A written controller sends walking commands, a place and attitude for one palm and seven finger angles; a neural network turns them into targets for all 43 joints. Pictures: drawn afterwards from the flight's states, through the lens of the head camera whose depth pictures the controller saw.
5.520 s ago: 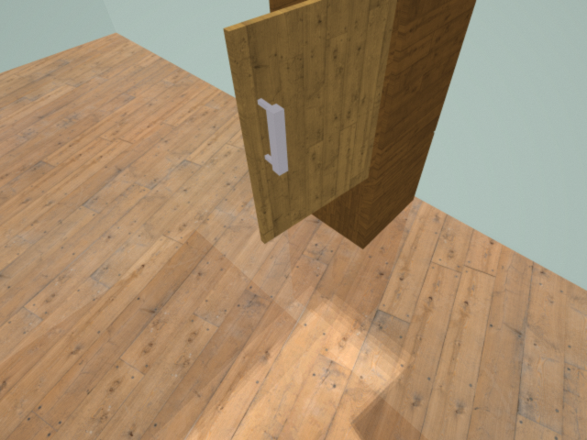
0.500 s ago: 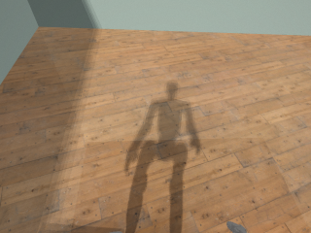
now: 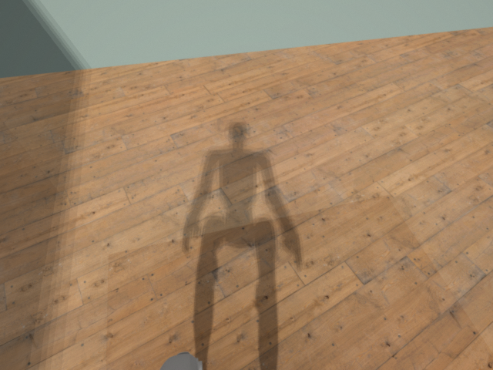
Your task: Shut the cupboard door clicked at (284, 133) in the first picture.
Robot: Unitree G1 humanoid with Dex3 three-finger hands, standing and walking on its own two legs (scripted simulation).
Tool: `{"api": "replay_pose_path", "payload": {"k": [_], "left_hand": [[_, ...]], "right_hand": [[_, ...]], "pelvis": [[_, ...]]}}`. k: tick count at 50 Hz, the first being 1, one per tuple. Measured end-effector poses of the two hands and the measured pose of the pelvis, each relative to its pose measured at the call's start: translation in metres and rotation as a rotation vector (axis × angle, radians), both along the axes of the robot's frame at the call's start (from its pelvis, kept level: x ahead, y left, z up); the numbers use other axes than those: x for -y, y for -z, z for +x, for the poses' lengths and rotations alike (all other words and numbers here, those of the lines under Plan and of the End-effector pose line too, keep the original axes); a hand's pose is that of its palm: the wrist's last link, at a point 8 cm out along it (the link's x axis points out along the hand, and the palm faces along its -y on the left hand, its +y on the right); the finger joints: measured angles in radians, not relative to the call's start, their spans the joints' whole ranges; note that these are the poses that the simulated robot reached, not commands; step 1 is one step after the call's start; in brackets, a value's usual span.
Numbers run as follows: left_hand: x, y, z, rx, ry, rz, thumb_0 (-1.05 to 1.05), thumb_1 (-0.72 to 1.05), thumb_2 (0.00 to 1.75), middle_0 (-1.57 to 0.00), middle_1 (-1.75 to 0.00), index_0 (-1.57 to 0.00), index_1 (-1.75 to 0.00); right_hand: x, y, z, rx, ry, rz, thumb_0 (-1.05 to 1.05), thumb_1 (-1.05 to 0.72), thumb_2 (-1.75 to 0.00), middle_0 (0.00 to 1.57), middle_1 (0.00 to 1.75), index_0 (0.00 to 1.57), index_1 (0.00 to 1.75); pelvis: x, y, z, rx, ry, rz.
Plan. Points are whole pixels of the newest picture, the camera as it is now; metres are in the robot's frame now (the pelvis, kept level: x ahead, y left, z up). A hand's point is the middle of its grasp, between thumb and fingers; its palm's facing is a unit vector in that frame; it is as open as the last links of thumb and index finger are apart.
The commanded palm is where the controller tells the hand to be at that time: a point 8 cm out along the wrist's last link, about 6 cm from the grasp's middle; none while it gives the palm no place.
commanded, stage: walk to a spot facing it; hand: left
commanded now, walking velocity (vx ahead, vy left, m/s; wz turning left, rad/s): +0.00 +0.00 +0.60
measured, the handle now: out of the picture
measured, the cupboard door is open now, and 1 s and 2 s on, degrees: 83 83 83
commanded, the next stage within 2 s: none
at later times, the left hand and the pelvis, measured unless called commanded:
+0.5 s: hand (141, 352) +0.18 +0.20 -0.16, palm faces +0.29 -0.92 -0.28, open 7.4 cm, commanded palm none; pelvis +0.12 -0.04 -0.01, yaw +16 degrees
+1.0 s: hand out of the picture +0.09 +0.17 -0.17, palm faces +0.60 -0.75 -0.28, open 7.4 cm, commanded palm none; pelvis +0.16 -0.06 -0.01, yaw +37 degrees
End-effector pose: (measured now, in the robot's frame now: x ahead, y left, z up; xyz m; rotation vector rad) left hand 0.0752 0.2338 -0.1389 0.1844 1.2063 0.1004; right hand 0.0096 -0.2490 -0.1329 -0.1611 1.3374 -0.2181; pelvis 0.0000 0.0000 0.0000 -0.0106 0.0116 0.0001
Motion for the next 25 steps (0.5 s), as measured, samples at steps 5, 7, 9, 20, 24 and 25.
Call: {"api": "replay_pose_path", "payload": {"k": [5,7,9,20,24,25], "left_hand": [[-0.010,0.014,0.014,-0.037,-0.076,-0.028,0.01,0.93,0.90,-0.20,-0.30,-0.20,-0.30],[-0.016,0.024,0.020,-0.048,-0.114,-0.035,0.01,0.93,0.90,-0.20,-0.30,-0.20,-0.30],[-0.021,0.028,0.025,-0.065,-0.144,-0.029,0.01,0.92,0.90,-0.20,-0.30,-0.20,-0.30],[-0.019,-0.003,0.075,0.026,-0.250,0.034,0.01,0.91,0.90,-0.20,-0.30,-0.20,-0.30],[-0.009,-0.009,0.082,0.087,-0.285,0.085,0.01,0.91,0.90,-0.20,-0.30,-0.20,-0.30],[-0.005,-0.010,0.080,0.091,-0.299,0.098,0.01,0.91,0.90,-0.20,-0.30,-0.20,-0.30]], "right_hand": [[-0.023,0.000,0.077,0.062,-0.084,0.011,0.00,-0.91,-0.90,0.20,0.30,0.20,0.30],[-0.033,0.007,0.103,0.075,-0.121,0.011,0.00,-0.91,-0.90,0.20,0.30,0.20,0.30],[-0.040,0.010,0.124,0.076,-0.146,0.009,0.00,-0.92,-0.90,0.20,0.30,0.20,0.30],[-0.015,0.006,0.190,0.042,-0.270,0.007,0.00,-0.92,-0.90,0.20,0.30,0.21,0.30],[0.013,0.017,0.216,0.043,-0.295,0.012,0.00,-0.91,-0.90,0.20,0.30,0.21,0.30],[0.019,0.019,0.224,0.042,-0.305,0.011,0.00,-0.91,-0.90,0.20,0.30,0.21,0.30]], "pelvis": [[-0.010,0.005,0.046,0.011,-0.050,-0.019],[-0.016,0.013,0.063,0.010,-0.072,-0.023],[-0.018,0.016,0.074,0.004,-0.092,-0.012],[0.008,0.004,0.103,-0.016,-0.219,-0.017],[0.032,0.013,0.115,-0.019,-0.271,0.013],[0.037,0.014,0.117,-0.015,-0.284,0.016]]}}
